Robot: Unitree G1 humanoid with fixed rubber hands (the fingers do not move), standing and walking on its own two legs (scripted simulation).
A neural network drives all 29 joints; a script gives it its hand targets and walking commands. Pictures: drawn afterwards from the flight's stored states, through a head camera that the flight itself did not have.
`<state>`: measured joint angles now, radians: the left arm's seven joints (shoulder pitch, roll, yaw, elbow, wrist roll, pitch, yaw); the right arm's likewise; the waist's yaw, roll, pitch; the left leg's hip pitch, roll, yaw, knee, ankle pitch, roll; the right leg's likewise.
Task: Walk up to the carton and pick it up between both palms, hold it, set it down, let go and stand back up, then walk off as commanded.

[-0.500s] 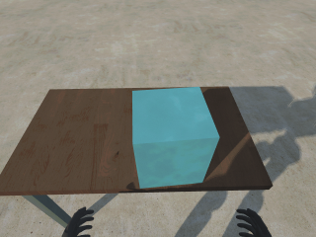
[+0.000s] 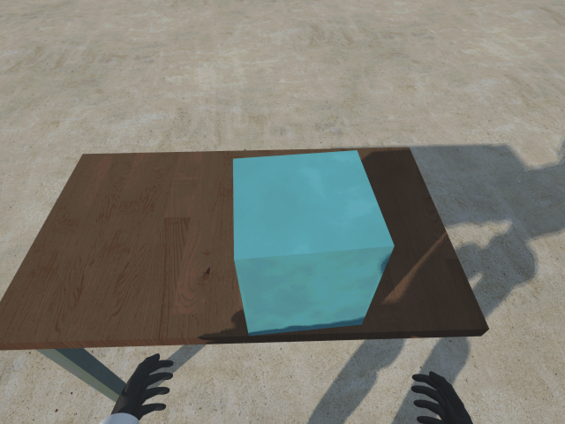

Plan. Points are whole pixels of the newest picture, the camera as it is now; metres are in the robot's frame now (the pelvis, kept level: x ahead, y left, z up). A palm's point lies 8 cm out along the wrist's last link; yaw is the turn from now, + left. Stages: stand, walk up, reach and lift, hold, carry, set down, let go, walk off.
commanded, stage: let go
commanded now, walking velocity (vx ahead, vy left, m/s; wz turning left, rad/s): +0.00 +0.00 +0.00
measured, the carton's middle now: (301, 246) +0.42 +0.01 -0.02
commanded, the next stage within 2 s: stand in 0.20 s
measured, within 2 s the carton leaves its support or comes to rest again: neither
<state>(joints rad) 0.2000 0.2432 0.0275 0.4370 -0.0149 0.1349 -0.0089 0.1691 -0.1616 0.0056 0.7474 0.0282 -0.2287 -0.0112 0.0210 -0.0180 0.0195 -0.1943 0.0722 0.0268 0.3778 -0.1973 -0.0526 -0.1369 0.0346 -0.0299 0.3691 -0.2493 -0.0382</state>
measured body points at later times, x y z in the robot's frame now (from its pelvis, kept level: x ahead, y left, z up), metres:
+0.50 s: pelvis +0.00 +0.02 +0.00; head -0.01 +0.05 +0.45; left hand +0.12 +0.33 -0.12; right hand +0.12 -0.27 -0.09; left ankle +0.00 +0.15 -0.74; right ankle -0.04 -0.09 -0.74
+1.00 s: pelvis -0.01 +0.03 +0.00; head -0.01 +0.05 +0.45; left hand +0.06 +0.34 -0.14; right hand +0.12 -0.27 -0.10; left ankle +0.00 +0.15 -0.74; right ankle -0.04 -0.09 -0.74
